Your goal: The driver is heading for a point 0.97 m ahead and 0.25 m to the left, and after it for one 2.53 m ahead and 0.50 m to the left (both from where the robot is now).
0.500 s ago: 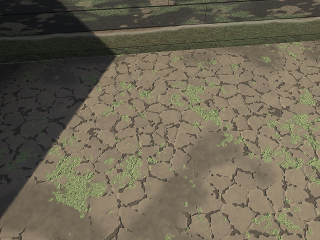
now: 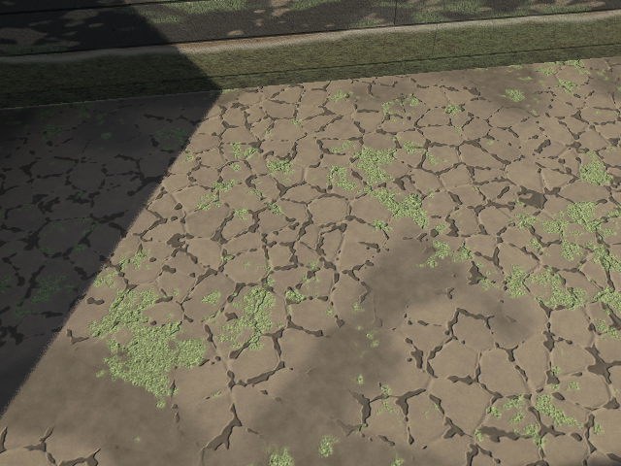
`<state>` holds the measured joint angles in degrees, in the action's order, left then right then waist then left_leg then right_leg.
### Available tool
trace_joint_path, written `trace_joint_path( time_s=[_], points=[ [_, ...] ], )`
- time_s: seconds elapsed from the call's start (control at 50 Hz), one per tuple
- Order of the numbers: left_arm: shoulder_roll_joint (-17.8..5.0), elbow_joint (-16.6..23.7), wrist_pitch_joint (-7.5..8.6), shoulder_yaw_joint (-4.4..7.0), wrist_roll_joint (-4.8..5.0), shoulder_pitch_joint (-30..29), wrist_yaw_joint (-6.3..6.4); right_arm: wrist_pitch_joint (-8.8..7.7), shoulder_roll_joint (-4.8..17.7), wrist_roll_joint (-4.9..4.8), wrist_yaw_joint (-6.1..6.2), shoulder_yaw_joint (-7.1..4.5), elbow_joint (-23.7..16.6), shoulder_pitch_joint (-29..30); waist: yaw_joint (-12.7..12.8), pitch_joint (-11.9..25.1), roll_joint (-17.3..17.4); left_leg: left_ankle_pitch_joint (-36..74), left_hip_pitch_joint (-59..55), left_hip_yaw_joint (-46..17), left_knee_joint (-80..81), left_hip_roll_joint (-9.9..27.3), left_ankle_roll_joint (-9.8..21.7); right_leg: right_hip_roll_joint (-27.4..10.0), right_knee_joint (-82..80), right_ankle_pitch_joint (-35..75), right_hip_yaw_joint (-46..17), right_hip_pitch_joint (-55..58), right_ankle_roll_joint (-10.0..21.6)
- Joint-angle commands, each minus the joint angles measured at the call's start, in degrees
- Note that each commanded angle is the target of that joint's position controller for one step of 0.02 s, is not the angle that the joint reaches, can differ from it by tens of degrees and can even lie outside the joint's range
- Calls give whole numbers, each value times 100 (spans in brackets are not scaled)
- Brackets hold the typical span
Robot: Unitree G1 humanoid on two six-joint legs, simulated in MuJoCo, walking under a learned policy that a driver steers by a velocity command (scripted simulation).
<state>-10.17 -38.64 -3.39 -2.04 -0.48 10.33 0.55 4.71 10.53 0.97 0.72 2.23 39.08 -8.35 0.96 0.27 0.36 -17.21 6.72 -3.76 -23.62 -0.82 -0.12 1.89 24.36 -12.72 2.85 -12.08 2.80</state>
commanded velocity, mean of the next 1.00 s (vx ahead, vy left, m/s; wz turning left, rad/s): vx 0.38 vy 0.00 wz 0.00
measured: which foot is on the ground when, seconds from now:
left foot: down 0.00-1.00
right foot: down 0.00-1.00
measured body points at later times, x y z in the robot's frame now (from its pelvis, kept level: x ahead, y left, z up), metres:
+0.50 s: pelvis +0.00 +0.00 -0.02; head +0.00 +0.00 +0.43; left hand +0.19 +0.20 -0.10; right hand +0.20 -0.20 -0.10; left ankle -0.05 +0.13 -0.74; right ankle +0.00 -0.09 -0.74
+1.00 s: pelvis +0.00 +0.00 -0.02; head +0.00 +0.00 +0.43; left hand +0.19 +0.20 -0.10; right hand +0.20 -0.20 -0.11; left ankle -0.05 +0.13 -0.74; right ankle +0.00 -0.09 -0.74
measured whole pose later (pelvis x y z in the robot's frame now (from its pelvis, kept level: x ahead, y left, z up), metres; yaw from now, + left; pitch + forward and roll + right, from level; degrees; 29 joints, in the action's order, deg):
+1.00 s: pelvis +0.00 +0.00 -0.02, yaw +0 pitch -1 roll +0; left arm -8.6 -33.3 -3.0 -3.3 -1.5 8.0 0.1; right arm 4.6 9.1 1.5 0.7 3.3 35.5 -6.7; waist 1.3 0.5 -0.3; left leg -25.2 11.1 -3.8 -37.5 -1.8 0.1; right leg 1.0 39.0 -21.0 3.2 -16.9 2.6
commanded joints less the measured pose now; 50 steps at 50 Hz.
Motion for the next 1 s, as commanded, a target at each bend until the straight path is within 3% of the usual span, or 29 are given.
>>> trace_joint_path(
  time_s=[0.02, 0.04, 0.1, 0.14, 0.16, 0.18, 0.22, 0.4, 0.42, 0.44, 0.5, 0.52, 0.56, 0.6, 0.62, 0.66, 0.68, 0.7, 0.74, 0.76, 0.78, 0.84, 0.86, 0.88, 0.9, 0.94, 0.96, 0.98, 1.0],
  points=[
    [-473, 520, 13, 131, -21, -288, 62, -93, 419, 9, 30, -96, -445, 195, -18, 371, -83, 1101, 361, -288, -15, 292, 134, -670, -90, 1436, -713, 331, 262],
    [-303, 528, 21, 66, -42, -299, 66, -88, 265, 8, 20, -35, -437, 158, -35, 568, -87, 800, 239, -335, 153, 320, 120, -684, -212, 959, -705, 368, 222],
    [-220, 490, 33, -6, -70, -334, 23, -79, 189, 43, 2, 35, -343, 195, 4, 161, -12, 312, 179, -400, 508, 302, 130, -595, -613, -71, -722, 135, 87],
    [-329, 435, 46, 13, -70, -254, -9, -101, 282, 60, 13, 25, -252, 84, 10, -55, -10, 332, 197, -381, 534, 282, 157, -548, -653, -85, -722, 106, 92],
    [-284, 576, 82, 18, -97, -523, -99, -86, 278, 56, 8, 40, -489, 460, 103, -262, -82, 1254, 475, -408, 327, 348, 145, -543, -401, 909, -593, 153, 120],
    [-279, 557, 119, 23, -115, -407, -132, -84, 337, 54, 14, 21, -477, 344, 96, 173, -81, 1248, 307, -377, 235, 334, 153, -546, -254, 1042, -564, 368, 161],
    [-268, 582, 158, 26, -89, -418, -139, -88, 347, 40, 29, 9, -523, 279, 77, 399, -53, 1156, 274, -283, 23, 254, 164, -504, -2, 1155, -495, 443, 201],
    [-177, 838, 150, -6, -111, -611, -90, -30, 275, 82, 35, 13, -811, 478, 46, 443, -20, 1351, 374, -190, -641, 147, 156, -475, 642, 1421, -357, 20, 183],
    [-235, 726, 132, -5, -40, -316, -3, -73, 248, 65, 54, 9, -649, 193, -47, 738, 1, 233, 141, -101, -572, 28, 148, -491, 413, 388, -527, 80, 187],
    [-207, 927, 126, -11, -66, -817, -68, -35, 227, 71, 30, 38, -882, 641, 19, 31, -76, 1260, 557, -178, -672, 119, 140, -471, 647, 1333, -373, -240, 166],
    [-177, 936, 153, -13, -127, -643, -100, -23, 290, 79, 22, -4, -905, 627, 60, 430, -27, 1463, 412, -203, -838, 139, 137, -477, 810, 1508, -333, -144, 149],
    [-212, 824, 146, -18, -56, -353, -14, -76, 242, 60, 43, -5, -739, 339, -33, 793, -1, 336, 156, -115, -759, 28, 132, -497, 568, 478, -509, -25, 164],
    [-219, 1056, 121, -18, -67, -915, -69, -45, 242, 63, 16, 26, -963, 827, 34, -19, -100, 1302, 615, -200, -832, 113, 125, -492, 774, 1370, -374, -394, 141],
    [-181, 1008, 150, -19, -138, -675, -104, -32, 307, 74, 10, -17, -947, 737, 85, 402, -37, 1547, 449, -224, -955, 137, 135, -481, 905, 1553, -319, -236, 127],
    [-207, 891, 147, -24, -68, -366, -20, -85, 247, 54, 33, -17, -787, 428, -15, 806, -13, 425, 176, -127, -870, 27, 124, -493, 650, 515, -486, -98, 139],
    [-217, 1100, 134, -20, -80, -923, -71, -61, 246, 61, 10, 16, -992, 884, 48, 44, -108, 1378, 618, -219, -906, 114, 123, -490, 855, 1412, -356, -404, 122],
    [-180, 1065, 148, -20, -133, -759, -93, -48, 306, 70, 7, -19, -959, 820, 95, 359, -40, 1541, 500, -246, -984, 139, 140, -492, 938, 1545, -321, -260, 120],
    [-211, 934, 139, -23, -70, -398, -18, -94, 257, 53, 28, -25, -806, 494, 1, 760, -8, 453, 212, -133, -926, 18, 128, -495, 689, 526, -473, -137, 127],
    [-209, 1123, 133, -23, -91, -918, -73, -66, 238, 62, 4, 17, -996, 891, 58, 68, -131, 1421, 636, -233, -942, 119, 121, -484, 899, 1404, -339, -422, 112],
    [-174, 1083, 153, -20, -145, -751, -93, -59, 307, 71, 3, -23, -964, 820, 102, 402, -47, 1581, 510, -261, -1013, 143, 140, -486, 979, 1546, -307, -248, 107],
    [-205, 952, 145, -24, -75, -395, -17, -105, 257, 51, 26, -28, -810, 499, 9, 800, -1, 474, 225, -139, -955, 18, 126, -493, 728, 525, -455, -127, 116],
    [-241, 1039, 98, -18, -38, -664, 14, -129, 194, 62, 10, 13, -836, 639, -18, 254, -97, 326, 469, -155, -882, -2, 131, -500, 611, 305, -523, -363, 129],
    [-214, 1162, 109, -26, -89, -925, -69, -76, 263, 53, -5, 13, -998, 904, 71, -25, -118, 1435, 702, -242, -969, 109, 122, -480, 915, 1346, -325, -485, 97],
    [-175, 1110, 138, -24, -156, -738, -94, -68, 316, 68, -5, -19, -958, 797, 111, 346, -59, 1646, 566, -283, -1029, 153, 140, -472, 1012, 1490, -288, -303, 94],
    [-191, 971, 149, -26, -94, -369, -16, -124, 267, 52, 22, -25, -798, 458, 21, 836, 15, 567, 240, -171, -964, 38, 136, -473, 777, 498, -430, -107, 105],
    [-232, 1036, 119, -18, -44, -633, 16, -142, 187, 59, 17, 16, -835, 598, -16, 347, -70, 388, 462, -167, -884, 11, 135, -482, 667, 328, -489, -313, 114],
    [-208, 1161, 127, -22, -96, -927, -63, -90, 261, 55, 1, 14, -995, 891, 74, 30, -91, 1500, 702, -260, -974, 120, 136, -478, 967, 1389, -312, -431, 91],
    [-173, 1114, 141, -22, -153, -744, -87, -71, 318, 66, 0, -22, -966, 802, 113, 351, -35, 1661, 585, -281, -1045, 145, 144, -473, 1041, 1521, -274, -290, 81],
    [-185, 980, 143, -29, -91, -389, -13, -119, 257, 51, 23, -21, -807, 466, 21, 807, 12, 573, 277, -168, -983, 30, 135, -478, 803, 521, -417, -131, 97]
  ],
)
